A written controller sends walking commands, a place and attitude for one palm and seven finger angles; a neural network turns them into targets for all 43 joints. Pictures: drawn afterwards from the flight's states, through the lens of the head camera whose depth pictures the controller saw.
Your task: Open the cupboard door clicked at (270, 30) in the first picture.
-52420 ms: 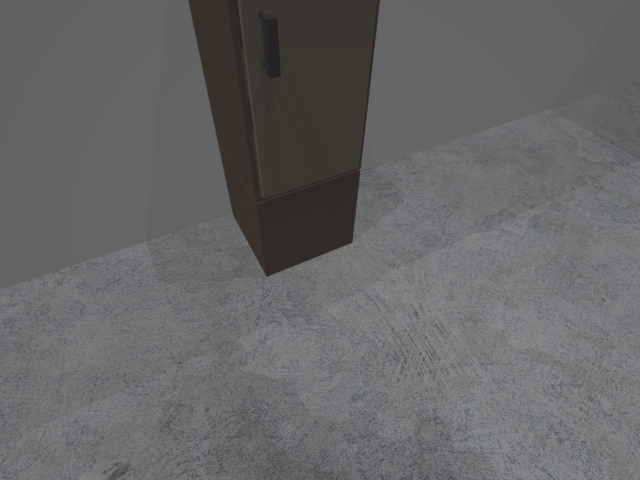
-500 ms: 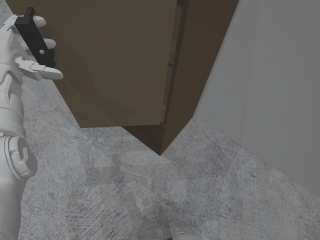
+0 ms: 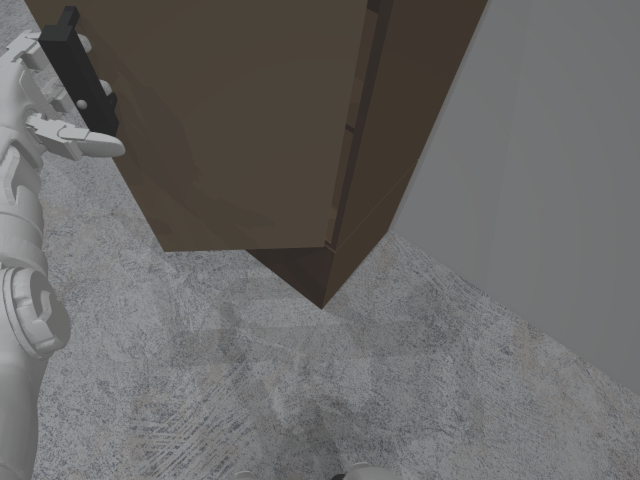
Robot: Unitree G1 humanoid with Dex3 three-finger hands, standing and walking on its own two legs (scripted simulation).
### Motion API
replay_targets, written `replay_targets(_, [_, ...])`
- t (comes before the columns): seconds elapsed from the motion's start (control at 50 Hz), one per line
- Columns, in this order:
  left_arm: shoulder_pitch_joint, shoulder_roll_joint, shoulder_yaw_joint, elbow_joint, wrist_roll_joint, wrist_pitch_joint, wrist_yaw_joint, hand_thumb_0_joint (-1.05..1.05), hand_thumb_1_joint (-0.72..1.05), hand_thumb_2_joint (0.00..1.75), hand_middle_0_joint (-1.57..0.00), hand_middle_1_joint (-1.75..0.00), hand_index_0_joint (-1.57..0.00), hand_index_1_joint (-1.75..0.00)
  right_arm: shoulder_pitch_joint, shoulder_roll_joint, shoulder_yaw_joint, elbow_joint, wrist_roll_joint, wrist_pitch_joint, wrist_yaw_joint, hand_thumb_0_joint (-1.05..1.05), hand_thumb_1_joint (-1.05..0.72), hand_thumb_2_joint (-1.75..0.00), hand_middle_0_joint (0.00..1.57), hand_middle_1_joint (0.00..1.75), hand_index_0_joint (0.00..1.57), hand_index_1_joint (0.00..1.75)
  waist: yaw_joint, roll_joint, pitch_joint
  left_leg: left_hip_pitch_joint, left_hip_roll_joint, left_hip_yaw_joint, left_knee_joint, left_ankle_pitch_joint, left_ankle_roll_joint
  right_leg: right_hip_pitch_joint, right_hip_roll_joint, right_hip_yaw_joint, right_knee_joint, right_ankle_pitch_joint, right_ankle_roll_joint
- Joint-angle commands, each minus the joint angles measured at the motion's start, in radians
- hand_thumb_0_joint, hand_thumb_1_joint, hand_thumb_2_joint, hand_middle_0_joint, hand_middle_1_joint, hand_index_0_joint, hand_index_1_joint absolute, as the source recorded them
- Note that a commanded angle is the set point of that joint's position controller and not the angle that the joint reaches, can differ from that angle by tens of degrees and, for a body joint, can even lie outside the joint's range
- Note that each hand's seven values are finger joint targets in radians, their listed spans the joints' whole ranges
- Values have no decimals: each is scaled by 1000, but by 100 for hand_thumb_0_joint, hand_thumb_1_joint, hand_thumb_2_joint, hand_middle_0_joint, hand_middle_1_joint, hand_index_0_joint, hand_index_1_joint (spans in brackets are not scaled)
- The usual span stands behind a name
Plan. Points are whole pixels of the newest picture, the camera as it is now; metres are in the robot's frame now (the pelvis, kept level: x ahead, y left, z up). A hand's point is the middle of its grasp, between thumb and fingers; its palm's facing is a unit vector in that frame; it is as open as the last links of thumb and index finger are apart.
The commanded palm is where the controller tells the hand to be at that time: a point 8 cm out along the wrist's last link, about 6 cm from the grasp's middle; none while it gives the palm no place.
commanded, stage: close the thumb around the handle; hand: left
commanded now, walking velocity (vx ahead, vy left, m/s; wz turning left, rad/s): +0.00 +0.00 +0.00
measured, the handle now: (88, 74) +0.57 +0.22 +0.15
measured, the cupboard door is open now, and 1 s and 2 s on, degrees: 43 44 93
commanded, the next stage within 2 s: pull the door open along its arc in 0.60 s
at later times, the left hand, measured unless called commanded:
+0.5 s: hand (92, 102) +0.52 +0.20 +0.15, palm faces -0.05 -1.00 +0.02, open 6.3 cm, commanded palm +0.50 +0.26 +0.15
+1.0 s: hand (97, 114) +0.50 +0.20 +0.15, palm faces -0.01 -1.00 +0.00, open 6.1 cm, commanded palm +0.45 +0.25 +0.15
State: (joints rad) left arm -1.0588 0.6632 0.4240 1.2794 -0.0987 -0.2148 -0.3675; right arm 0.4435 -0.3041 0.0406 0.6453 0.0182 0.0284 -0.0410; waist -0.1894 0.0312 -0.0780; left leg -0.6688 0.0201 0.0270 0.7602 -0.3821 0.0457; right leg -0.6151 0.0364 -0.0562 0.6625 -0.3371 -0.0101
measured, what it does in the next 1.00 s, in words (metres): stands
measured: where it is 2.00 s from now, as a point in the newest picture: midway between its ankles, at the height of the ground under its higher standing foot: outside the picture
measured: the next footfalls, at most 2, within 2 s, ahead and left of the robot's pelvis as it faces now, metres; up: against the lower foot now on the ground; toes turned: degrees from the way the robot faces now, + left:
none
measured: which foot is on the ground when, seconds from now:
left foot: down 0.00-1.00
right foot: down 0.00-1.00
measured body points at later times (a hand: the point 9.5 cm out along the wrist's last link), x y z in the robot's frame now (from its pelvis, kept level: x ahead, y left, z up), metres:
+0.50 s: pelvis +0.00 +0.01 +0.00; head +0.09 +0.02 +0.44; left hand +0.51 +0.26 +0.15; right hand -0.03 -0.26 -0.11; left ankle -0.02 +0.08 -0.71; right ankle -0.02 -0.12 -0.71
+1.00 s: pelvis +0.00 -0.01 +0.00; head +0.08 +0.00 +0.45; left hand +0.49 +0.25 +0.15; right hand -0.03 -0.28 -0.11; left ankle -0.02 +0.08 -0.71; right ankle -0.02 -0.12 -0.71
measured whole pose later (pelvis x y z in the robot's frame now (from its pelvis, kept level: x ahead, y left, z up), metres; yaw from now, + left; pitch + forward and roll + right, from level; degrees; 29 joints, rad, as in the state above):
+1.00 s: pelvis +0.00 -0.01 +0.00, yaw -2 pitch +15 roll -2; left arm -0.89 0.59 0.45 1.13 -0.13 -0.22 -0.33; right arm 0.48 -0.30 0.03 0.63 0.03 0.04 -0.03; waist -0.17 0.05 -0.10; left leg -0.62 0.03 0.06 0.73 -0.38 0.04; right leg -0.59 0.05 -0.02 0.66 -0.33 -0.02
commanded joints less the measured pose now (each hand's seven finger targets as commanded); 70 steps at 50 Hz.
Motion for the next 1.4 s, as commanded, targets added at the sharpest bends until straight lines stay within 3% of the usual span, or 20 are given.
replay_targets(0.0, [-513,266,14,-296,-18,-95,7,0,-16,44,-32,-124,-32,-124,170,-175,-66,-40,-10,-13,-7,0,-90,-90,20,30,20,30,-1,174,-467,427,13,-102,-35,552,-18,76,19,23,-28,402,-7])
replay_targets(0.04, [-478,247,14,-303,-20,-105,6,0,-5,49,-33,-125,-33,-125,170,-173,-70,-37,-12,-15,0,0,-90,-90,20,30,20,30,10,197,-486,474,20,-111,-24,599,-27,51,23,18,-28,389,-10])
replay_targets(0.12, [-459,243,23,-216,-36,-68,0,0,17,59,-35,-127,-35,-127,174,-182,-70,-31,-7,-8,-2,0,-90,-90,20,30,20,30,-6,81,-410,385,17,-101,-41,511,-13,73,26,14,-37,380,-5])
replay_targets(0.16, [-463,226,5,-228,-30,-60,1,0,28,64,-36,-128,-36,-128,174,-182,-69,-37,-8,-9,-4,0,-90,-90,20,30,20,30,-2,109,-417,390,14,-99,-42,514,-11,73,22,16,-36,375,-8])
replay_targets(0.18, [-454,256,25,-237,-20,-60,8,0,34,66,-36,-129,-36,-129,174,-181,-68,-36,-9,-9,-3,0,-90,-90,20,30,20,30,11,147,-430,404,16,-104,-41,535,-17,59,20,16,-33,372,-9])
replay_targets(0.2, [-479,226,-5,-248,-16,-61,11,0,40,68,-36,-130,-36,-130,175,-177,-67,-34,-11,-11,-1,0,-90,-90,20,30,20,30,-3,161,-424,421,18,-107,-38,547,-21,38,22,13,-33,367,-7])
replay_targets(0.34, [-468,237,19,-213,-21,-79,23,0,79,85,-39,-134,-39,-134,178,-180,-67,-32,-13,-17,1,0,-90,-90,20,30,20,30,-3,98,-400,382,19,-108,-43,477,-19,44,25,14,-33,330,-9])
replay_targets(0.38, [-502,236,9,-242,-17,-85,23,0,90,90,-40,-135,-40,-135,178,-179,-67,-30,-13,-19,-1,0,-90,-90,20,30,20,30,-4,130,-422,400,18,-112,-40,506,-21,42,22,15,-27,342,-9])
replay_targets(0.44, [-487,259,25,-197,-10,-75,27,0,90,90,-40,-135,-40,-135,180,-181,-65,-30,-12,-21,-2,0,-90,-90,20,30,20,30,-9,93,-386,360,19,-109,-44,444,-17,36,23,16,-33,311,-8])
replay_targets(0.52, [-465,308,66,-219,0,-78,45,0,90,90,-40,-135,-40,-135,176,-176,-61,-50,-12,-20,-2,0,-90,-90,20,30,20,30,18,98,-425,341,11,-99,-41,478,-17,93,19,19,-20,361,-8])
replay_targets(0.6, [-488,279,30,-212,11,-80,52,0,90,90,-40,-135,-40,-135,174,-176,-62,-50,-10,-21,-1,0,-90,-90,20,30,20,30,-5,95,-394,327,11,-93,-40,424,-11,67,20,26,-30,332,-4])
replay_targets(0.68, [-508,311,43,-211,11,-81,49,0,90,90,-40,-135,-40,-135,177,-181,-60,-52,-8,-21,-6,0,-90,-90,20,30,20,30,-7,99,-415,318,10,-92,-45,394,-9,83,18,31,-30,322,-3])
replay_targets(0.7, [-525,243,-3,-221,6,-80,46,0,90,90,-40,-135,-40,-135,173,-173,-60,-51,-7,-25,-4,0,-90,-90,20,30,20,30,-19,123,-412,337,8,-90,-45,393,-10,66,19,29,-34,319,-4])
replay_targets(0.8, [-414,265,38,-273,-7,-92,36,0,90,90,-40,-135,-40,-135,168,-173,-65,-63,-9,-25,0,0,-90,-90,20,30,20,30,29,143,-482,383,11,-88,-40,473,-16,106,21,26,-24,368,-9])
replay_targets(0.88, [-284,257,62,-334,-40,-89,20,0,90,90,-40,-135,-40,-135,147,-173,-70,-87,-3,-19,2,0,-90,-90,20,30,20,30,62,87,-493,366,8,-68,-52,503,-7,193,23,31,-30,440,-9])
replay_targets(1.16, [383,118,97,-833,-179,57,2,0,90,90,-40,-135,-40,-135,-53,-128,-74,-240,44,-30,12,0,-90,-90,20,30,20,30,196,10,-382,364,-6,-4,-129,614,7,429,-6,41,-46,664,-4])
replay_targets(1.18, [419,104,151,-898,-197,78,61,0,90,90,-40,-135,-40,-135,-79,-107,-71,-249,43,-38,18,0,-90,-90,20,30,20,30,235,8,-374,361,-9,-8,-137,624,-2,433,-5,34,-50,656,-2])
replay_targets(1.24, [512,-32,101,-1003,-199,143,183,0,90,90,-40,-135,-40,-135,-133,-91,-69,-255,44,-52,29,0,-90,-90,20,30,20,30,227,-29,-302,365,-9,-4,-161,569,-15,408,-2,17,-71,601,0])
replay_targets(1.28, [563,-115,88,-1101,-192,176,293,0,90,90,-40,-135,-40,-135,-175,-71,-70,-252,43,-58,35,0,-90,-90,20,30,20,30,243,-41,-295,366,-12,3,-170,550,-20,425,-6,13,-78,590,-1])
replay_targets(1.38, [659,-310,-39,-1297,-110,239,520,0,90,90,-40,-135,-40,-135,-262,-41,-67,-228,28,-56,39,0,-90,-90,20,30,20,30,238,-51,-275,406,-9,7,-189,507,-28,441,-15,15,-100,554,-3])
